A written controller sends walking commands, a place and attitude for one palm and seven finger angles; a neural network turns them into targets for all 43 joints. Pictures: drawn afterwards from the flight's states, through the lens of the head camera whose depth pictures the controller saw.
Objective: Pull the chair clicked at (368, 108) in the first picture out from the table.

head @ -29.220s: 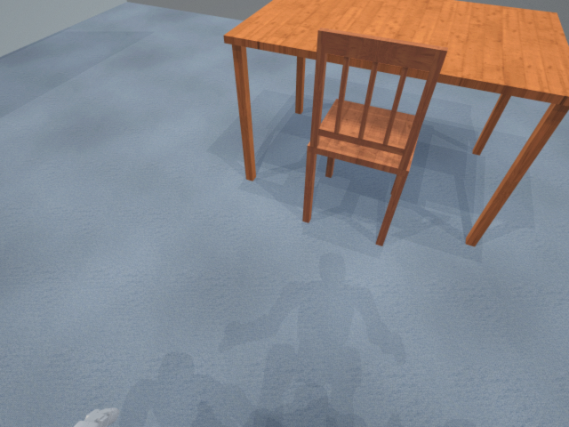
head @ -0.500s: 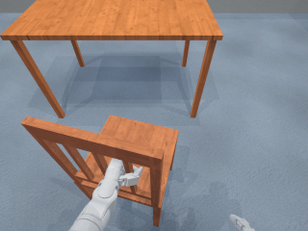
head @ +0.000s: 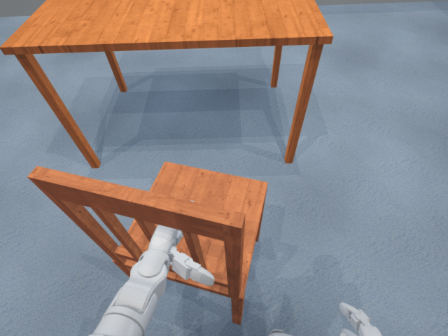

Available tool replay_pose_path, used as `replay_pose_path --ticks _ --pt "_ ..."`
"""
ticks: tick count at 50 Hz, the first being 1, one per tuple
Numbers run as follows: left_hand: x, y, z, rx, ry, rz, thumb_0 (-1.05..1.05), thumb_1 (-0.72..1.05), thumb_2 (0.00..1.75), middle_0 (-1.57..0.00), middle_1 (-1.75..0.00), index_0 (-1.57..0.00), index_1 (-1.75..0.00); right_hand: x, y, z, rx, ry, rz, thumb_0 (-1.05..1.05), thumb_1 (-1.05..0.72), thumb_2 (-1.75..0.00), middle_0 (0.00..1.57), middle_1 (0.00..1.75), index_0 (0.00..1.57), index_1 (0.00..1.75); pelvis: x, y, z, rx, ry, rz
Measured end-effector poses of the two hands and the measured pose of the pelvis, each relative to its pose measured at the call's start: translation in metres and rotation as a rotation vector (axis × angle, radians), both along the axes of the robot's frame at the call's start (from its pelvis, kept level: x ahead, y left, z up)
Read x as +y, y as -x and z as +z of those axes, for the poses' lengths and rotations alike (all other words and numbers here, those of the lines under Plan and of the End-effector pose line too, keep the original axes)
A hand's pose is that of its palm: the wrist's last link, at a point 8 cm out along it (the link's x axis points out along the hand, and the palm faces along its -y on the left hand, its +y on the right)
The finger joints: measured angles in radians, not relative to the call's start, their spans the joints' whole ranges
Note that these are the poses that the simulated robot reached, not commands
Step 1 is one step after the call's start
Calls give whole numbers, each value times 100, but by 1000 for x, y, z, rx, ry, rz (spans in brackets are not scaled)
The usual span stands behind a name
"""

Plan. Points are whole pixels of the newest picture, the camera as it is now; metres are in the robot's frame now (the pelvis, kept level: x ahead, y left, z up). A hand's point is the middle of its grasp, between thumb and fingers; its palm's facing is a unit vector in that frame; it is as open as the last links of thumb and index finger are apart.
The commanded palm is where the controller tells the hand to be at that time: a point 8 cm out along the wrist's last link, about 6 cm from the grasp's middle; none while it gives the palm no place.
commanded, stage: open the thumb and straighten the fingers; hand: left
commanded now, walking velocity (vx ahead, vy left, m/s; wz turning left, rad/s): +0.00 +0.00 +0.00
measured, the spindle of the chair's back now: (157, 243) +0.32 +0.15 -0.08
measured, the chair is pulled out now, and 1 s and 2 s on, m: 0.60 0.60 0.60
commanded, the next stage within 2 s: draw the fingers out of the gap in 0.08 s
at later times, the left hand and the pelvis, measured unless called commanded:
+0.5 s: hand (186, 278) +0.24 +0.07 -0.04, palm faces -0.17 -0.98 -0.09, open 17.5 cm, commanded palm +0.22 +0.12 -0.02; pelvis +0.02 +0.00 -0.01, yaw +1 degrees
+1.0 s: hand (185, 325) +0.16 +0.07 -0.03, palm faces -0.18 -0.98 -0.09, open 17.5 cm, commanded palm +0.15 +0.11 -0.02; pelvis +0.00 +0.01 -0.02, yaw +2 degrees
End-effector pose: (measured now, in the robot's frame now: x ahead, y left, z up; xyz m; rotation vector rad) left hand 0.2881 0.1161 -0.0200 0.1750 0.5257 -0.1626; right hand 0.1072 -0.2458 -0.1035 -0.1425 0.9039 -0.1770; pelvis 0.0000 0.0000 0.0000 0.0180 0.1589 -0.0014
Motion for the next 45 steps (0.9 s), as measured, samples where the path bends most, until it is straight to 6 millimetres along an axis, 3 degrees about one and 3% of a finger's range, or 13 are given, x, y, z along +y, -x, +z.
replay_pose_path --ticks 5,12,18,32,45 --pt "-1 2 1 6 12 -8 -1 -54 21 -6 -17 -6 -17 -2 -12 1 -19 10 10 1 -91 -90 20 30 20 30 0 -5 -1 10 5 8" --pt "-3 6 -2 10 22 1 -1 -54 21 -2 -4 -2 -4 -2 -29 4 -44 19 29 1 -91 -90 20 30 20 30 -2 -11 -3 20 6 14" --pt "5 23 -3 16 22 10 -1 -54 21 -2 -1 -1 -1 -1 -42 8 -79 16 36 1 -91 -90 20 30 21 30 -4 -15 -5 26 9 16" --pt "15 92 -1 37 19 30 -1 -54 20 0 0 -1 0 15 -76 19 -223 30 102 1 -91 -90 20 30 21 30 1 -13 -15 16 19 44" --pt "6 119 5 23 35 13 -1 -54 20 0 0 -1 0 30 -66 21 -270 17 107 1 -91 -90 21 30 21 30 7 -4 -22 10 18 39"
